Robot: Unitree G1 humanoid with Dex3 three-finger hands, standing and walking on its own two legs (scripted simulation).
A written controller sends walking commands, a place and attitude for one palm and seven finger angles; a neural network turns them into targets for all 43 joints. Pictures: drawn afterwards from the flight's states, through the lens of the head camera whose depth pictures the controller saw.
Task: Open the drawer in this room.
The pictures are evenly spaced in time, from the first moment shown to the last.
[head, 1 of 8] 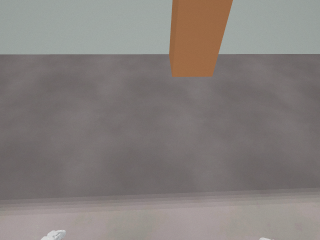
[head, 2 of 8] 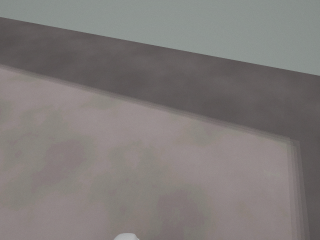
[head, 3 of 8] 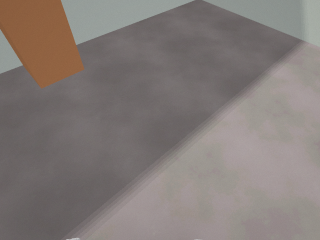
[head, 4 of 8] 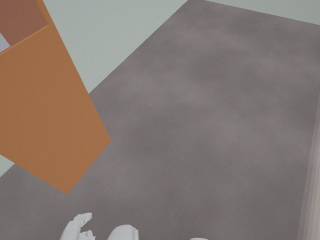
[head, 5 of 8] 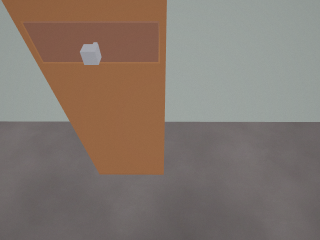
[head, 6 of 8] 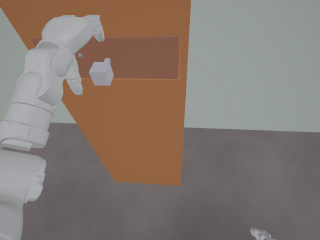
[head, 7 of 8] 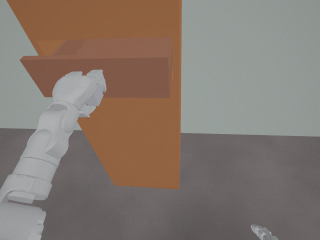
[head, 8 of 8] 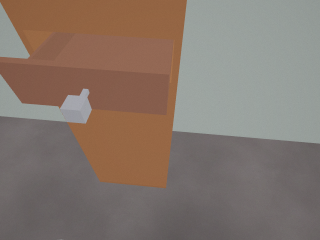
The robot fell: no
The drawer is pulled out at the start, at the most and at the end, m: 0.00 0.14 0.14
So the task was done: yes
